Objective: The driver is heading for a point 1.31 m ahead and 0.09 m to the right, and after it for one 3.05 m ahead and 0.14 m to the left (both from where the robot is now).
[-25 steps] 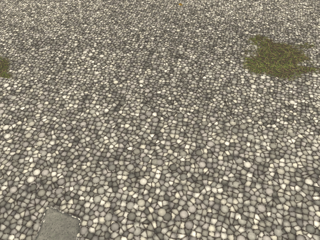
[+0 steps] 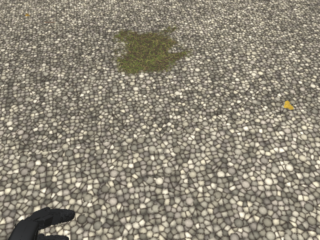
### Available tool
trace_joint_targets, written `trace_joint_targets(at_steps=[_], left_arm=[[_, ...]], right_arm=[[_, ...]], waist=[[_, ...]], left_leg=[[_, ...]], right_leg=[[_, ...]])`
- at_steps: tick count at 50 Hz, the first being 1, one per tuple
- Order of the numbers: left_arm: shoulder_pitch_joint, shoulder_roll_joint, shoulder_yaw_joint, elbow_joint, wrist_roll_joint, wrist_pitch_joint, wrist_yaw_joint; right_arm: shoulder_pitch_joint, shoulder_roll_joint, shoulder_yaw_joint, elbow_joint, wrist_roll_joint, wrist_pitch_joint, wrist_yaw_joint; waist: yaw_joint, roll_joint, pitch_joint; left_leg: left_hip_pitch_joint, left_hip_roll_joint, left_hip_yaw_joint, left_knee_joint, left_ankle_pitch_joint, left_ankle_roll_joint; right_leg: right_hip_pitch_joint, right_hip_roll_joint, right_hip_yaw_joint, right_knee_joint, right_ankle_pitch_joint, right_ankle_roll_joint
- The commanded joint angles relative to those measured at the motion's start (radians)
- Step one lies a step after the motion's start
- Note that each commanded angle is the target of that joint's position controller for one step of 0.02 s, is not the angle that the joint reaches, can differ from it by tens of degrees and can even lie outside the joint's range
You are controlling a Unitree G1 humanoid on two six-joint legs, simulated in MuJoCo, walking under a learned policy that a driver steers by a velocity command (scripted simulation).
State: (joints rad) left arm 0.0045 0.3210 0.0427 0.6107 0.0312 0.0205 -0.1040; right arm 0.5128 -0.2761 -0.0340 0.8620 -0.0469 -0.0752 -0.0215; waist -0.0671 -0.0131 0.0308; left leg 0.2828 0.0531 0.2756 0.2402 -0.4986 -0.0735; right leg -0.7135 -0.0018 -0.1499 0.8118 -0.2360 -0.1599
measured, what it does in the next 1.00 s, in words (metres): walks ahead: right foot, then left foot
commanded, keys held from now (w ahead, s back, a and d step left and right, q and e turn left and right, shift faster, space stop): w+e+shift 0.36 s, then w+shift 0.10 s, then w+q+shift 0.54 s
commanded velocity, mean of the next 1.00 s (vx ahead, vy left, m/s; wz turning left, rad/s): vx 0.98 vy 0.00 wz -0.22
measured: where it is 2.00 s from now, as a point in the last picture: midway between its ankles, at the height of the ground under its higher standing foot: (196, 63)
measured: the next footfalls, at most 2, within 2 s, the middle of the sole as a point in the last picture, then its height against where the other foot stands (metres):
right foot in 0.02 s outside the picture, level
left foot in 0.48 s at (164, 181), level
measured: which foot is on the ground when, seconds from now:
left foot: down 0.00-0.04, up 0.06-0.46, down 0.48-0.90, up 0.92-1.00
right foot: up 0.00-0.00, down 0.02-0.46, up 0.48-0.86, down 0.88-1.00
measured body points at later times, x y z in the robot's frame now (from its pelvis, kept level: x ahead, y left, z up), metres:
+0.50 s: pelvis +0.46 -0.08 +0.01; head +0.50 -0.09 +0.45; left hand +0.56 +0.22 -0.11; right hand +0.59 -0.38 -0.05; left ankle +0.64 -0.03 -0.70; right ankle +0.18 -0.05 -0.65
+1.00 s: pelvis +0.88 -0.28 +0.02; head +0.88 -0.29 +0.47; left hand +1.09 -0.06 -0.06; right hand +0.82 -0.56 -0.11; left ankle +0.77 -0.12 -0.60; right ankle +0.86 -0.39 -0.70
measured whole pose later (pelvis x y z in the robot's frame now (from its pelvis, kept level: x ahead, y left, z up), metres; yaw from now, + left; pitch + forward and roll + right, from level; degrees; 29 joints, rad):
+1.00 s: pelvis +0.88 -0.28 +0.02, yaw -11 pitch +1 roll -1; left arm 0.18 0.27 0.02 0.72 0.05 -0.08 -0.01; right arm 0.41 -0.32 -0.08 0.85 0.00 -0.02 0.02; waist -0.06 0.05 -0.01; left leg -0.34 -0.01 -0.08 1.22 -0.33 0.09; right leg -0.33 0.00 -0.04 0.63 -0.32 0.00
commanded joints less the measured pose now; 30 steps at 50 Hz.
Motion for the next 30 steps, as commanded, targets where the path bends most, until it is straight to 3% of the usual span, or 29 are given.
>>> trace_joint_targets(at_steps=[1, 2, 3, 4, 5, 6, 8, 10, 11, 13, 15, 18, 20, 21, 22, 23, 24, 25, 26, 27, 28, 29, 30], left_arm=[[0.409, 0.136, 0.052, 0.049, -0.007, -0.024, 0.035], [0.481, 0.210, 0.085, 0.095, -0.005, -0.022, 0.060], [0.386, 0.326, 0.109, 0.068, -0.001, -0.004, 0.068], [0.420, 0.305, 0.111, 0.050, -0.013, 0.000, 0.068], [0.416, 0.279, 0.104, 0.081, -0.013, -0.005, 0.080], [0.397, 0.229, 0.092, 0.097, -0.011, -0.018, 0.088], [0.308, 0.174, 0.069, 0.086, -0.012, -0.044, 0.103], [0.307, 0.139, 0.053, 0.087, -0.024, -0.067, 0.100], [0.315, 0.140, 0.051, 0.089, -0.031, -0.078, 0.097], [0.343, 0.145, 0.052, 0.097, -0.028, -0.089, 0.098], [0.381, 0.152, 0.058, 0.109, -0.030, -0.092, 0.096], [0.448, 0.177, 0.067, 0.140, -0.043, -0.095, 0.099], [0.436, 0.183, 0.065, 0.154, -0.041, -0.095, 0.112], [0.430, 0.201, 0.066, 0.161, -0.040, -0.098, 0.117], [0.415, 0.231, 0.068, 0.167, -0.025, -0.100, 0.117], [0.359, 0.248, 0.070, 0.167, -0.012, -0.100, 0.114], [0.319, 0.186, 0.057, 0.167, 0.006, -0.112, 0.115], [0.444, 0.003, 0.015, 0.127, -0.028, -0.118, 0.106], [0.447, 0.055, 0.003, 0.121, -0.022, -0.124, 0.102], [0.358, 0.089, 0.007, 0.121, -0.010, -0.116, 0.102], [0.281, 0.101, 0.003, 0.108, 0.005, -0.111, 0.094], [0.213, 0.097, 0.000, 0.086, 0.020, -0.107, 0.087], [0.199, 0.072, -0.008, 0.057, 0.035, -0.099, 0.080]], right_arm=[[-0.097, -0.259, -0.058, -0.088, 0.001, 0.010, -0.008], [-0.096, -0.195, -0.043, -0.096, -0.007, 0.003, 0.006], [-0.112, -0.083, -0.013, -0.205, 0.011, -0.018, 0.031], [-0.261, -0.162, -0.021, -0.255, 0.006, -0.040, 0.032], [-0.296, -0.151, -0.014, -0.273, 0.014, -0.052, 0.033], [-0.269, -0.138, -0.004, -0.257, 0.009, -0.056, 0.028], [-0.215, -0.119, 0.006, -0.237, -0.025, -0.022, 0.027], [-0.224, -0.111, 0.009, -0.244, -0.037, 0.016, 0.030], [-0.282, -0.106, 0.013, -0.267, -0.038, 0.024, 0.032], [-0.434, -0.092, 0.025, -0.328, -0.024, 0.026, 0.041], [-0.509, -0.073, 0.038, -0.344, -0.010, 0.022, 0.050], [-0.575, -0.085, 0.040, -0.362, 0.005, 0.013, 0.053], [-0.548, -0.093, 0.038, -0.356, 0.006, 0.010, 0.048], [-0.481, -0.115, 0.027, -0.334, 0.005, 0.010, 0.040], [-0.347, -0.169, 0.002, -0.298, 0.012, 0.007, 0.028], [-0.141, -0.206, -0.022, -0.246, 0.021, 0.008, 0.010], [0.081, -0.253, -0.048, -0.186, 0.014, 0.009, -0.015], [0.099, -0.345, -0.070, -0.168, -0.022, -0.001, -0.015], [0.024, -0.297, -0.068, -0.170, 0.001, 0.005, 0.008], [-0.093, -0.218, -0.059, -0.177, 0.012, 0.002, 0.017], [-0.113, -0.169, -0.052, -0.159, 0.020, -0.001, 0.025], [-0.095, -0.141, -0.044, -0.128, 0.021, -0.003, 0.029], [-0.076, -0.107, -0.030, -0.097, 0.023, -0.006, 0.029]], waist=[[0.292, 0.155, -0.197], [0.282, 0.029, -0.228], [0.163, -0.250, -0.274], [0.236, -0.059, -0.309], [0.199, -0.026, -0.186], [0.135, 0.064, -0.069], [0.041, 0.082, 0.002], [0.016, 0.058, 0.043], [0.024, 0.057, 0.073], [0.061, 0.032, 0.126], [0.100, 0.008, 0.109], [0.152, -0.025, 0.045], [0.134, -0.021, 0.006], [0.105, -0.032, -0.046], [0.032, -0.047, -0.134], [-0.100, -0.046, -0.215], [-0.202, -0.015, -0.290], [-0.075, 0.342, -0.382], [-0.051, 0.336, -0.385], [-0.018, 0.187, -0.213], [-0.011, 0.054, -0.136], [0.000, 0.019, -0.083], [0.041, 0.044, -0.045]], left_leg=[[-0.340, 0.235, -0.037, 0.656, 1.542, 0.133], [-0.614, 0.136, -0.054, 0.988, 0.804, 0.109], [-1.035, -0.074, -0.143, 1.358, 0.039, 0.047], [-1.133, -0.051, -0.354, 1.387, 0.149, 0.068], [-1.161, -0.007, -0.362, 1.338, 0.190, 0.075], [-1.105, 0.039, -0.353, 1.228, 0.216, 0.076], [-0.980, 0.081, -0.357, 1.120, 0.170, 0.051], [-0.957, 0.101, -0.341, 1.025, 0.114, 0.019], [-0.952, 0.107, -0.316, 0.941, 0.148, 0.007], [-0.946, 0.088, -0.272, 0.765, 0.307, -0.009], [-0.895, 0.048, -0.262, 0.595, 0.482, -0.002], [-0.838, -0.014, -0.259, 0.443, 0.597, 0.032], [-0.734, -0.046, -0.251, 0.331, 0.590, 0.066], [-0.620, -0.080, -0.247, 0.314, 0.555, 0.080], [-0.475, -0.098, -0.261, 0.341, 0.470, 0.096], [-0.278, -0.081, -0.245, 0.329, 0.408, 0.110], [-0.050, 0.005, -0.317, 0.373, 0.214, 0.134], [0.166, 0.314, -0.870, 0.267, -0.017, 0.268], [0.117, 0.323, -1.219, 0.069, -0.057, 0.325], [-0.024, 0.279, -1.076, 0.059, -0.047, 0.339], [-0.150, 0.241, -0.944, 0.061, 0.054, 0.339], [-0.237, 0.191, -0.851, 0.061, 0.139, 0.320], [-0.319, 0.148, -0.799, 0.053, 0.177, 0.312]], right_leg=[[0.683, 0.151, -0.008, -0.070, -0.112, -0.097], [0.934, 0.051, 0.199, -0.151, -0.212, -0.115], [1.115, -0.208, 0.813, -0.388, -0.456, -0.250], [1.112, -0.228, 0.965, -0.509, -0.453, -0.251], [1.003, -0.232, 0.904, -0.551, -0.366, -0.227], [0.824, -0.202, 0.810, -0.567, -0.235, -0.196], [0.578, -0.110, 0.648, -0.580, -0.121, -0.180], [0.444, -0.062, 0.589, -0.606, -0.071, -0.194], [0.384, -0.036, 0.556, -0.635, -0.055, -0.188], [0.322, 0.004, 0.529, -0.674, 0.058, -0.167], [0.362, 0.028, 0.510, -0.647, 0.248, -0.130], [0.535, -0.010, 0.543, -0.596, 0.559, -0.092], [0.629, -0.022, 0.517, -0.542, 0.730, -0.059], [0.668, -0.032, 0.520, -0.470, 0.890, -0.036], [0.704, -0.053, 0.524, -0.319, 1.012, -0.016], [0.653, -0.041, 0.493, -0.095, 1.011, -0.004], [0.502, 0.004, 0.426, 0.216, 0.825, 0.009], [0.175, 0.188, 0.341, 0.638, -0.163, 0.062], [0.047, 0.193, 0.346, 0.692, -0.204, 0.054], [0.000, 0.115, 0.344, 0.677, -0.108, 0.047], [0.014, 0.076, 0.319, 0.635, -0.072, 0.047], [0.020, 0.046, 0.301, 0.570, -0.080, 0.050], [0.029, 0.021, 0.287, 0.512, -0.092, 0.063]])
